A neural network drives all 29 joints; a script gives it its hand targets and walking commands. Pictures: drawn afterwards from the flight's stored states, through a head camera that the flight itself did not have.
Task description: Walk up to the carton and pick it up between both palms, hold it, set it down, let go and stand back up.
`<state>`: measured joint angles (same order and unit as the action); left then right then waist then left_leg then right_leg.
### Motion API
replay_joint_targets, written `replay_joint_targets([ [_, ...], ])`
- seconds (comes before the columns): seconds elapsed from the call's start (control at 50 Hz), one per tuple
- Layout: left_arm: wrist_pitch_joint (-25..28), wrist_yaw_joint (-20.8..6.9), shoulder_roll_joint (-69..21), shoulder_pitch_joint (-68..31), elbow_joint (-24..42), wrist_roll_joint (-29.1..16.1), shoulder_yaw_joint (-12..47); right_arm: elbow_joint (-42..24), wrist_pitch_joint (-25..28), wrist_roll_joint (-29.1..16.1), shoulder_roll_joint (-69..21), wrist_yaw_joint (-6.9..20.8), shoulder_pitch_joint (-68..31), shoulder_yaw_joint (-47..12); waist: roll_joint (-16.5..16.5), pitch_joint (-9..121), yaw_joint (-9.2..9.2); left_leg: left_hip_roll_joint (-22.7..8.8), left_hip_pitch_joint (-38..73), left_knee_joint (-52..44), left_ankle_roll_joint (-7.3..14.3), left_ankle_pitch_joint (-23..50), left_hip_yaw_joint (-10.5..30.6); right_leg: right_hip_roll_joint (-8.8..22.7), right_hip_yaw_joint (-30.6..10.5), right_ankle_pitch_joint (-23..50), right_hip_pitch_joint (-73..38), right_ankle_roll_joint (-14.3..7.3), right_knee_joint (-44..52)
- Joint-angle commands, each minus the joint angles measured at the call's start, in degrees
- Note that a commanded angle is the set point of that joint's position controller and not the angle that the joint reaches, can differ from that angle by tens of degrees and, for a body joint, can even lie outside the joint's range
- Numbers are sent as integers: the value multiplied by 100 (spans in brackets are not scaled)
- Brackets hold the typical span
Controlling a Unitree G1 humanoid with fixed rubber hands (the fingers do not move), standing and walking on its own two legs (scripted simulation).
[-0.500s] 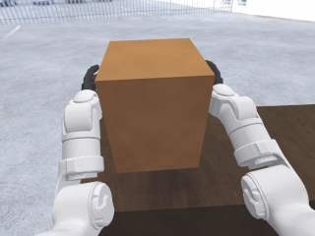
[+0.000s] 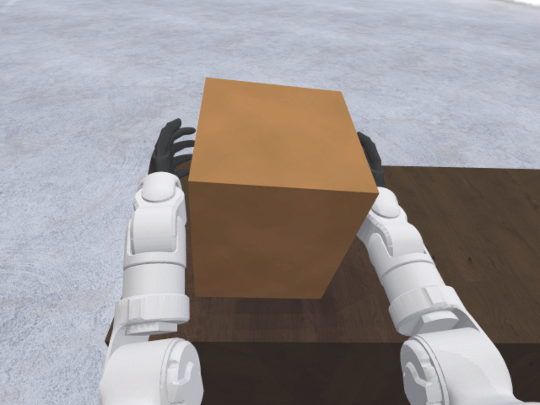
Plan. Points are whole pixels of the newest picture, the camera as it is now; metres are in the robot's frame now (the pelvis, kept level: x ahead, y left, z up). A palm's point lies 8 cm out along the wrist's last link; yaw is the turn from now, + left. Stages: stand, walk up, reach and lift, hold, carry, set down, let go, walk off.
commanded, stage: set down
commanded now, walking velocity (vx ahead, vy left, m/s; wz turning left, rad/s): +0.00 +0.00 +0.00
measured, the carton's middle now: (267, 195) +0.39 +0.00 +0.16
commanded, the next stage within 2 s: none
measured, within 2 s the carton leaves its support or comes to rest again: neither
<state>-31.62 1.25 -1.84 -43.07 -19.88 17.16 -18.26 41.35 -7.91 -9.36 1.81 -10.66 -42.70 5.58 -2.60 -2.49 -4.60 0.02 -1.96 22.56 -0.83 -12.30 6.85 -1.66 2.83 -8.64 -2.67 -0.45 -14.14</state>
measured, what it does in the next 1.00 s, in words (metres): stands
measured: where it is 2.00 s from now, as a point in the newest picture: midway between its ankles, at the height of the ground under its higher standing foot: outside the picture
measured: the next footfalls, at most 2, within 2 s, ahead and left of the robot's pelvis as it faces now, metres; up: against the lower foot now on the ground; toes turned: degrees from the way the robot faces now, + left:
none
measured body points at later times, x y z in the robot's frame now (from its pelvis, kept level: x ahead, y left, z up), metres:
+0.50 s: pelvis +0.00 -0.01 +0.00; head -0.03 +0.02 +0.45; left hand +0.42 +0.13 +0.19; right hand +0.41 -0.16 +0.18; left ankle +0.01 +0.12 -0.75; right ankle +0.00 -0.11 -0.75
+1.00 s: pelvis +0.01 -0.01 +0.00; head -0.01 +0.01 +0.45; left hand +0.43 +0.12 +0.15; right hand +0.42 -0.17 +0.15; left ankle +0.01 +0.12 -0.75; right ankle +0.00 -0.11 -0.75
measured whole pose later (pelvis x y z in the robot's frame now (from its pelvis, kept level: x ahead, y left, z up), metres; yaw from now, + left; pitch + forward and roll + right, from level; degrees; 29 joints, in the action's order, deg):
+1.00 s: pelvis +0.01 -0.01 +0.00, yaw -3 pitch -1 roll -1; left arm -18.2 5.3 -2.8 -47.8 -41.4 16.2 -23.3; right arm 57.7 -0.5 3.4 1.6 -5.4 -49.1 18.1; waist -1.6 1.5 0.6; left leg -1.5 -6.8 18.4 -1.7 -10.1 2.8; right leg -2.1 1.6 -8.0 5.4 -1.5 -14.8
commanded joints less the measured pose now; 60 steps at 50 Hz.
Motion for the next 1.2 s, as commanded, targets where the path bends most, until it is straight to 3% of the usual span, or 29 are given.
replay_joint_targets([
  [0.0, 503, -645, -3576, -4395, 635, -979, 3052, -2264, 641, -129, -2885, 679, -6025, -1862, 586, 3531, -97, 190, 1013, 50, -344, 2755, -556, -178, 373, 1674, -532, 229, -160],
  [0.14, 461, -647, -3409, -4300, -206, -760, 2335, -1349, 476, 227, -2841, 793, -5851, -1313, 340, 3100, 80, 227, 458, -341, -157, 1505, -675, -89, 317, 1173, -465, 295, -123],
  [0.28, 563, -777, -3059, -4041, -716, -425, 1588, -698, 550, 505, -2714, 907, -5546, -853, 212, 2849, 206, 269, 282, -439, -117, 1642, -823, -73, 311, 1594, -773, 363, -153],
  [0.34, 720, -764, -3055, -4044, -740, -386, 1555, -541, 675, 632, -2667, 965, -5435, -702, 286, 2850, 188, 251, 385, -397, -195, 1900, -852, -94, 353, 1746, -736, 340, -161],
  [0.36, 769, -751, -2917, -4013, -861, -339, 1521, -324, 612, 695, -2699, 970, -5323, -624, 90, 2700, 234, 223, 553, -442, -152, 1763, -875, -140, 344, 1622, -598, 359, -137],
  [0.52, 1294, -458, -3413, -4617, -555, -677, 2097, -352, 1023, 704, -2779, 1082, -5609, -702, 537, 3465, 224, 124, 1088, -139, -422, 2711, -863, -165, 382, 1911, -300, 237, -177],
  [0.64, 1456, -329, -3457, -4574, -868, -698, 2040, -38, 1076, 856, -2767, 1127, -5524, -535, 506, 3464, 292, 100, 870, -208, -384, 2387, -861, -113, 336, 1753, -149, 225, -141],
  [0.86, 1691, -303, -3261, -4422, -1368, -515, 1492, 367, 1094, 1169, -2908, 1268, -5391, -243, 240, 3479, 504, 142, 298, -366, -239, 2038, -972, -66, 242, 2173, -520, 311, -262],
  [1.18, 2081, -177, -3213, -4402, -1526, -333, 1269, 612, 1419, 1769, -2868, 1500, -5099, 234, 311, 3856, 589, 59, 229, -312, -305, 2333, -1096, -46, 280, 2501, -421, 276, -364],
])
